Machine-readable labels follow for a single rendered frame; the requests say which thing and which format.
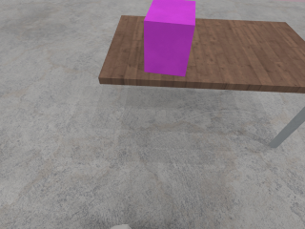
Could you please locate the table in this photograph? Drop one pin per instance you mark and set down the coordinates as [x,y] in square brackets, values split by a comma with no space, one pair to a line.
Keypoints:
[234,55]

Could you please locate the carton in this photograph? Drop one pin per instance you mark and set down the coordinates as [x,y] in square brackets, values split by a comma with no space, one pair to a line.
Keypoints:
[168,36]

